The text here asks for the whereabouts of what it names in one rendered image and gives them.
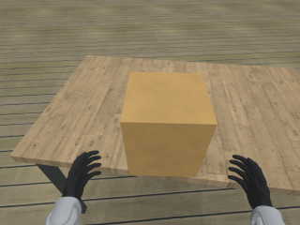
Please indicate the robot right forearm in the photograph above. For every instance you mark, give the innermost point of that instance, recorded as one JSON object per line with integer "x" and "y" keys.
{"x": 266, "y": 215}

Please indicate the table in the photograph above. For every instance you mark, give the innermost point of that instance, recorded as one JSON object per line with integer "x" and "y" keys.
{"x": 257, "y": 110}

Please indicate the right robot hand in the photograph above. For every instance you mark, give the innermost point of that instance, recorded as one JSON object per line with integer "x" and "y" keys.
{"x": 253, "y": 182}

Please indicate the carton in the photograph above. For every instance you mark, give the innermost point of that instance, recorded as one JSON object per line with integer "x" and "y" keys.
{"x": 167, "y": 123}

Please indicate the robot left forearm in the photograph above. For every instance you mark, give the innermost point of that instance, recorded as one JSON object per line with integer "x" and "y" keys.
{"x": 65, "y": 211}

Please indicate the left robot hand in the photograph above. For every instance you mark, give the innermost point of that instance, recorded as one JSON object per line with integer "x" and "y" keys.
{"x": 78, "y": 175}

